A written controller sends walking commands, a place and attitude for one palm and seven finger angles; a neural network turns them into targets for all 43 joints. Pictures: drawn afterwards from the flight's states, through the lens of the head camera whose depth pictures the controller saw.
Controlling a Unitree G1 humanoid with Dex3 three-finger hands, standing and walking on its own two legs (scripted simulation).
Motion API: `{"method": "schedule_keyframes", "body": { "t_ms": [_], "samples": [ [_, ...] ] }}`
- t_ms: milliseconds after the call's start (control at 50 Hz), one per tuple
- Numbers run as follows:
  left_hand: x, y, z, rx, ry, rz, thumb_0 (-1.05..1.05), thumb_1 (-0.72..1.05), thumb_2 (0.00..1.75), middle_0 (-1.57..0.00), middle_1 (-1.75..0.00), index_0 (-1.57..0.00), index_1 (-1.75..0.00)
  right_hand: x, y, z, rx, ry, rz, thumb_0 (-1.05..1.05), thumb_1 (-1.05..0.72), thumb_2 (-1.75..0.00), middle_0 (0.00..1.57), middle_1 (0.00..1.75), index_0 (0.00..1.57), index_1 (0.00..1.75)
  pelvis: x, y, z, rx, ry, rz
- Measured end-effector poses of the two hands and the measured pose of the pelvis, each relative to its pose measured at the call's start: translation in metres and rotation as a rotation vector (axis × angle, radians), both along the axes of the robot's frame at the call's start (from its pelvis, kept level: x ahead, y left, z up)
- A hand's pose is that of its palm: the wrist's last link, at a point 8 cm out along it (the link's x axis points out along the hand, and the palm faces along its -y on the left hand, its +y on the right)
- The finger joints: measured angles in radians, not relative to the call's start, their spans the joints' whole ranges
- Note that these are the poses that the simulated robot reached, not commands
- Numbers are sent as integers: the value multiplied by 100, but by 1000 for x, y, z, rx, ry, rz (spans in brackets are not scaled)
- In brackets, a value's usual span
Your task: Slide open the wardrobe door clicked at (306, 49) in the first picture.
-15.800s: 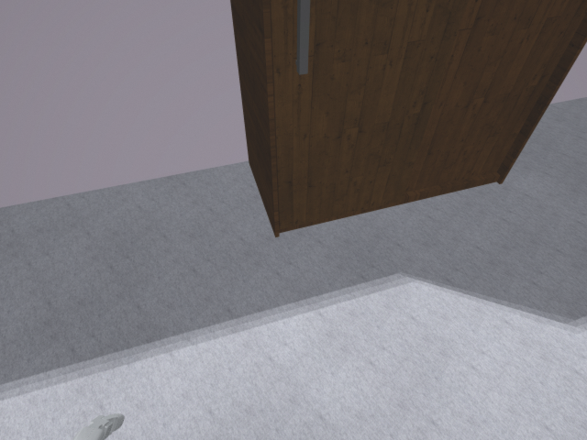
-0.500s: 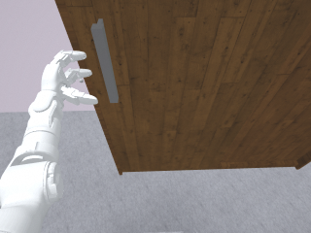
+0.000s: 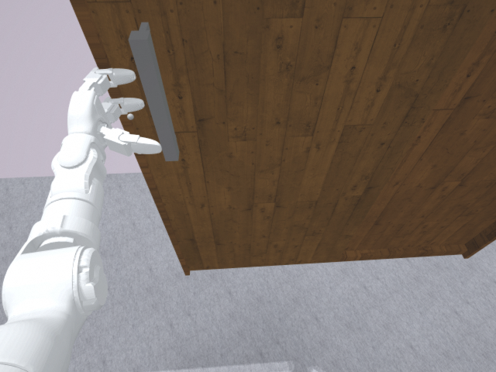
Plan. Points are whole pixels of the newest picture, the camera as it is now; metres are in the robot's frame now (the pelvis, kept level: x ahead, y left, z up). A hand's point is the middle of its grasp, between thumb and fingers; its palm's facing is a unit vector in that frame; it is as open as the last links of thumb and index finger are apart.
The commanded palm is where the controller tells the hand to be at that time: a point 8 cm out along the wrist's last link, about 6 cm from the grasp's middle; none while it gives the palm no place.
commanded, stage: feel for the door with the fingertips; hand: left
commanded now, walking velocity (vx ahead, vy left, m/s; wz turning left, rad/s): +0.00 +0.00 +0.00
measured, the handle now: (160, 100) +0.54 +0.13 +0.14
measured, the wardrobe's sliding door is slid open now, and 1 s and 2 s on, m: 0.00 0.00 0.00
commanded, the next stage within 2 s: slide the fingers in behind the handle in 0.34 s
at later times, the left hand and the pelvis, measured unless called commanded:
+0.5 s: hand (130, 116) +0.49 +0.17 +0.15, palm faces +0.03 -1.00 -0.01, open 13.6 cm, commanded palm +0.48 +0.22 +0.15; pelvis +0.00 +0.00 +0.00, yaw +1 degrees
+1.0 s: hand (153, 117) +0.49 +0.13 +0.15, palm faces +0.00 -1.00 +0.02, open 13.8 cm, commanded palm +0.46 +0.19 +0.15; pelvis +0.00 +0.00 +0.00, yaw +1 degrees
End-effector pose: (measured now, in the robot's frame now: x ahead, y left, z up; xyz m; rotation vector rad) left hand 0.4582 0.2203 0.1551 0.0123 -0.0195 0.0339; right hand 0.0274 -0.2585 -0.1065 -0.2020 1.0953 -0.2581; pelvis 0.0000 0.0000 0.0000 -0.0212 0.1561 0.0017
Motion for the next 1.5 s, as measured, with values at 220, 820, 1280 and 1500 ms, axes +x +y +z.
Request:
{"method": "schedule_keyframes", "body": {
  "t_ms": [220,820,1280,1500],
  "samples": [
    [7,3,-6,-7,32,-21,-1,-50,30,-31,-120,-32,-122,-11,-8,2,-31,46,-6,1,-90,-90,20,30,20,30,0,1,-1,-6,16,10],
    [6,-4,-6,13,22,-22,-1,-50,30,-32,-122,-31,-123,-21,3,-5,-3,62,27,1,-90,-90,20,30,21,30,-7,4,-6,-13,31,25],
    [1,-33,-6,-7,31,-25,-1,-50,30,-31,-121,-31,-121,13,-5,-3,22,-15,16,1,-90,-90,20,30,20,30,4,-7,0,2,-2,9],
    [2,-57,-4,-7,11,-58,-1,-50,30,-30,-120,-30,-120,19,-8,-3,21,-23,20,1,-91,-90,20,30,20,30,6,-6,1,5,-3,10]
  ]
}}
